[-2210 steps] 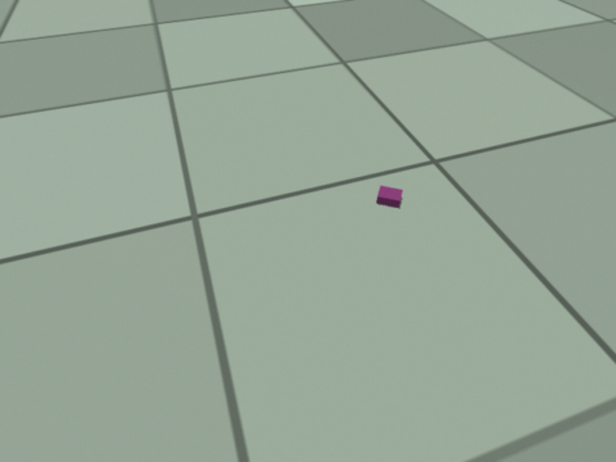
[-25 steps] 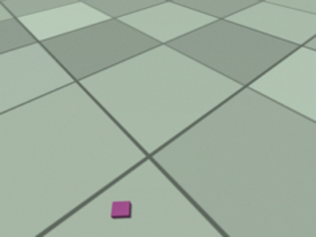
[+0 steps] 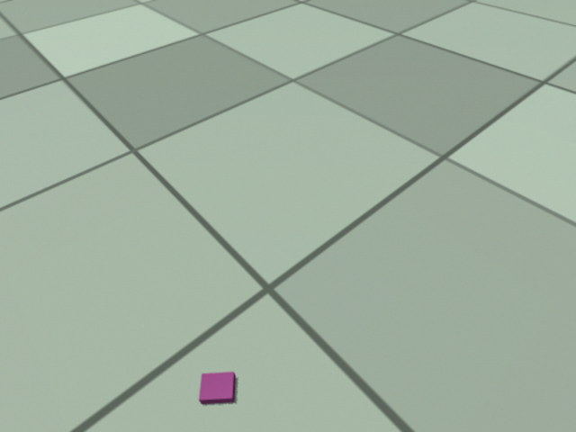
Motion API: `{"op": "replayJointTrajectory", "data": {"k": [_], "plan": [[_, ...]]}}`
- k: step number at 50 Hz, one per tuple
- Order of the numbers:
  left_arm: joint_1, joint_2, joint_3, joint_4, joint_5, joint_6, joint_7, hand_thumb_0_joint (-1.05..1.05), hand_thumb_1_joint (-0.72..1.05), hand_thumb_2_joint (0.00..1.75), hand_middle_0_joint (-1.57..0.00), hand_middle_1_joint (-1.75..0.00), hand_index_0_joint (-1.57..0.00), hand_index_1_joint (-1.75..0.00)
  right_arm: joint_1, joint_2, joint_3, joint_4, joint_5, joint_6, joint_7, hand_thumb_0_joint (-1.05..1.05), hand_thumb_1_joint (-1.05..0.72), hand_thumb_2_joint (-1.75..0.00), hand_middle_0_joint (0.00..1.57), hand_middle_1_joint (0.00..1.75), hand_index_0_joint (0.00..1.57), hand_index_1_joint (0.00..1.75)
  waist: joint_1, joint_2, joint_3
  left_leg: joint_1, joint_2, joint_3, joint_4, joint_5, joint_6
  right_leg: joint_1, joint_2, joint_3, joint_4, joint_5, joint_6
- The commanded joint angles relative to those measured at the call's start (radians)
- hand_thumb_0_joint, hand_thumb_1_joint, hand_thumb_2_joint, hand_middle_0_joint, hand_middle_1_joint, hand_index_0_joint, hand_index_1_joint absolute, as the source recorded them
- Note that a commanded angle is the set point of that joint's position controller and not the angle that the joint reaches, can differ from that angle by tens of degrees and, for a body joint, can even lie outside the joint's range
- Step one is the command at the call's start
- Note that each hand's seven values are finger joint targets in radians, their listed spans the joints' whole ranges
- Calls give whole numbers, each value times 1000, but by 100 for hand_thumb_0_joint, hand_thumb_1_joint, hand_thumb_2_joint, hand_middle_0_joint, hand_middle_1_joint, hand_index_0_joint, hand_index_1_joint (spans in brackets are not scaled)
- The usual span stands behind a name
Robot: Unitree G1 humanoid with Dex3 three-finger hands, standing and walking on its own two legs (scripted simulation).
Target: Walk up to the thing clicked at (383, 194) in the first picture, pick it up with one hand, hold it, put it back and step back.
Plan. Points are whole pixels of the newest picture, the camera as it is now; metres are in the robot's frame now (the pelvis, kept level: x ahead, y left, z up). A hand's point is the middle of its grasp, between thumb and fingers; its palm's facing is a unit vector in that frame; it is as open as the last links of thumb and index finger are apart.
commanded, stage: stand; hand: left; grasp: from above
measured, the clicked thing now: (217, 387) +0.42 +0.28 -0.76
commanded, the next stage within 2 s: step back in 0.86 s
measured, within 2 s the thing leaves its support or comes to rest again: neither
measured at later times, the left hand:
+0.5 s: hand out of the picture +0.08 +0.25 -0.16, palm faces +0.01 -0.94 -0.34, open 7.4 cm
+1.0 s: hand out of the picture +0.07 +0.26 -0.16, palm faces +0.01 -0.93 -0.36, open 7.4 cm
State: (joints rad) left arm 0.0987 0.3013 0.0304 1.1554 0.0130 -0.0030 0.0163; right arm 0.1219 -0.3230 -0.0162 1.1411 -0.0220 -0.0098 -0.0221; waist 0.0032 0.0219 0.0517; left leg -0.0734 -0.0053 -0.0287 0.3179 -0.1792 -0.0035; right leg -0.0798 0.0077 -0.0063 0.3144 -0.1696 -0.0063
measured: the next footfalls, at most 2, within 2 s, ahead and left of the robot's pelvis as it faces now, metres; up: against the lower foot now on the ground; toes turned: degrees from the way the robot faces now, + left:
left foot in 1.18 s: -0.04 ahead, +0.15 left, +0.00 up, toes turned -2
right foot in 1.68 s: -0.13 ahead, -0.04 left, +0.00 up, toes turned -2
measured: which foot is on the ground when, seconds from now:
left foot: down 0.00-0.98, up 1.00-1.00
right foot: down 0.00-1.00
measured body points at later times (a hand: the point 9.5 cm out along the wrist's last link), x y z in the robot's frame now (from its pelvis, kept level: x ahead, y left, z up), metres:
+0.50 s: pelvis +0.00 +0.00 +0.00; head +0.00 +0.00 +0.45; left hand +0.08 +0.30 -0.13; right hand +0.07 -0.29 -0.14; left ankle +0.00 +0.12 -0.75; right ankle +0.01 -0.11 -0.75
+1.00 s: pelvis -0.02 +0.00 -0.01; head +0.02 +0.00 +0.44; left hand +0.07 +0.31 -0.14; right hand +0.06 -0.31 -0.14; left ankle +0.00 +0.12 -0.74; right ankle +0.01 -0.11 -0.75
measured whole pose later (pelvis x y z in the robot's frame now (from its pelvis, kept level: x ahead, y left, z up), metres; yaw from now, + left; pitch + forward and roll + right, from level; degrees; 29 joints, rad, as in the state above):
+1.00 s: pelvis -0.02 +0.00 -0.01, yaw +0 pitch -2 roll -1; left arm 0.09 0.34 0.06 1.06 0.00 0.01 0.01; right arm 0.09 -0.37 -0.03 1.08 -0.01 0.02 0.00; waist -0.01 0.02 0.14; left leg -0.23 0.00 -0.03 0.53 -0.24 0.01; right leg -0.19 0.02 -0.01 0.41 -0.18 -0.02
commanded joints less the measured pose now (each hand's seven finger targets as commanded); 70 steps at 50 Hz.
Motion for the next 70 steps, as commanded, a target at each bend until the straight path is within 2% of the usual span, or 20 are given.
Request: {"op": "replayJointTrajectory", "data": {"k": [1, 21, 42, 43, 47, 48, 50, 51, 54, 56, 57, 58, 59, 60, 61, 62, 64, 65, 66, 70], "plan": [[-48, 209, 38, -56, 3, -19, 10, 0, 90, 90, -20, -30, -20, -30, -40, -195, -29, -51, 2, -16, -7, 0, -90, -90, 20, 30, 20, 30, -1, -18, -23, -41, 118, -92, -66, 77, 23, -9, -121, 95, -59, 53, -6], [-39, 228, 29, -66, -2, -30, 5, 0, 90, 90, -20, -30, -20, -30, -47, -213, -28, -55, 5, -22, 0, 0, -90, -90, 20, 30, 20, 30, -3, -12, -82, 2, 128, -82, -50, 187, 30, 20, -135, 101, -39, 181, -12], [-26, 235, 20, -73, -4, -30, 0, 0, 90, 90, -20, -30, -20, -30, -44, -216, -27, -52, 7, -22, 7, 0, -90, -90, 20, 30, 20, 30, -2, -26, -40, -11, 127, -86, -73, 90, 27, -26, -127, 108, -60, 63, -17], [-21, 305, 71, -87, -12, -20, 5, 0, 90, 90, -20, -30, -20, -30, -72, -264, -46, -69, 7, -1, 12, 0, -90, -90, 20, 30, 20, 30, 0, -50, 81, -113, 104, -86, 46, 214, 47, -102, -124, 119, 8, 230, -25], [1, 316, 87, -146, -12, -13, 11, 0, 90, 90, -20, -30, -20, -30, -24, -228, -50, -114, 23, 16, 15, 0, -90, -90, 20, 30, 20, 30, -12, -93, -51, -107, 27, -18, 256, 153, 40, -74, -214, 194, 14, 358, -122], [-21, 326, 91, -167, -8, -9, 12, 0, 90, 90, -20, -30, -20, -30, -9, -221, -54, -121, 20, 23, 16, 0, -90, -90, 20, 30, 20, 30, -19, -130, -69, -130, -4, 0, 317, 55, 34, -82, -259, 239, 3, 357, -162], [-63, 337, 98, -217, 5, -5, 16, 0, 90, 90, -20, -30, -20, -30, 26, -228, -66, -139, 15, 40, 17, 0, -90, -90, 20, 30, 20, 30, -14, -190, -86, -177, -52, -12, 527, -307, 36, -122, -358, 316, 4, 353, -251], [-73, 338, 100, -237, 15, -3, 16, 0, 90, 90, -20, -30, -20, -30, 54, -229, -70, -151, 13, 48, 17, 0, -90, -90, 20, 30, 20, 30, -22, -195, -89, -201, -34, -44, 572, -361, 41, -134, -380, 316, 22, 356, -269], [-115, 314, 94, -283, 20, 3, 18, 0, 90, 90, -20, -30, -20, -30, 85, -234, -75, -176, 25, 49, 22, 0, -90, -90, 20, 30, 20, 30, -37, -192, -113, -224, -20, -55, 555, -318, 45, -123, -328, 238, 91, 373, -221], [-111, 315, 89, -305, 23, 11, 20, 0, 90, 90, -20, -30, -20, -30, 102, -232, -75, -193, 21, 41, 20, 0, -90, -90, 20, 30, 20, 30, -32, -186, -132, -219, 1, -35, 368, -219, 37, -69, -287, 212, 163, 344, -172], [-113, 311, 86, -313, 15, 21, 18, 0, 90, 90, -20, -30, -20, -30, 111, -229, -78, -194, 14, 33, 18, 0, -90, -90, 20, 30, 20, 30, -41, -156, -127, -192, 3, -10, 209, -99, 32, -66, -247, 177, 224, 314, -133], [-98, 296, 81, -318, 3, 32, 13, 0, 90, 90, -20, -30, -20, -30, 96, -239, -83, -201, 4, 25, 15, 0, -90, -90, 20, 30, 20, 30, -38, -63, -116, -142, 29, -31, 81, 140, 27, -97, -176, 117, 302, 261, -89], [-88, 259, 76, -330, -9, 39, 11, 0, 90, 90, -20, -30, -20, -30, 84, -284, -98, -209, -12, 21, 11, 0, -90, -90, 20, 30, 20, 30, -24, 66, -114, -80, 131, -178, 46, 361, 49, -188, -58, 67, 428, 126, -45], [-88, 223, 70, -342, -14, 43, 15, 0, 90, 90, -20, -30, -20, -30, 84, -348, -114, -220, -22, 18, 9, 0, -90, -90, 20, 30, 20, 30, -26, 203, -93, 16, 257, -354, 40, 573, 112, -388, 83, 68, 555, -310, -25], [-40, 237, 75, -328, -5, 53, 22, 0, 90, 90, -20, -30, -20, -30, 79, -342, -112, -228, -22, 16, 4, 0, -90, -90, 20, 30, 20, 30, -7, 86, -107, 17, 279, -302, 104, 655, 146, -397, 86, 147, 664, -435, -20], [-36, 242, 73, -330, -4, 54, 28, 0, 90, 90, -20, -30, -20, -30, 69, -379, -116, -255, -12, 16, 3, 0, -90, -90, 20, 30, 20, 30, -40, 167, -119, -42, 333, -371, 81, 661, 171, -388, 99, 188, 722, -485, -15], [-72, 264, 80, -324, -3, 58, 31, 0, 90, 90, -20, -30, -20, -30, 11, -335, -110, -272, -15, 16, -9, 0, -90, -90, 20, 30, 20, 30, -32, 142, -89, -50, 271, -292, 81, 598, 126, -406, 92, 238, 808, -400, -20], [-29, 262, 78, -317, -14, 61, 27, 0, 90, 90, -20, -30, -20, -30, -25, -299, -101, -278, -20, 17, -16, 0, -90, -90, 20, 30, 20, 30, 6, 123, -87, 7, 201, -199, 113, 625, 77, -442, 92, 239, 817, -321, -24], [5, 256, 77, -317, -18, 62, 27, 0, 90, 90, -20, -30, -20, -30, -25, -288, -98, -287, -14, 17, -21, 0, -90, -90, 20, 30, 20, 30, 18, 132, -85, 35, 188, -173, 122, 608, 59, -455, 94, 228, 815, -284, -21], [15, 249, 80, -338, -1, 51, 23, 0, 90, 90, -20, -30, -20, -30, 42, -266, -103, -296, 1, 16, -35, 0, -90, -90, 20, 30, 20, 30, -23, 87, -108, 161, 205, -176, 159, 618, 89, -454, 76, 176, 706, -274, 16]]}}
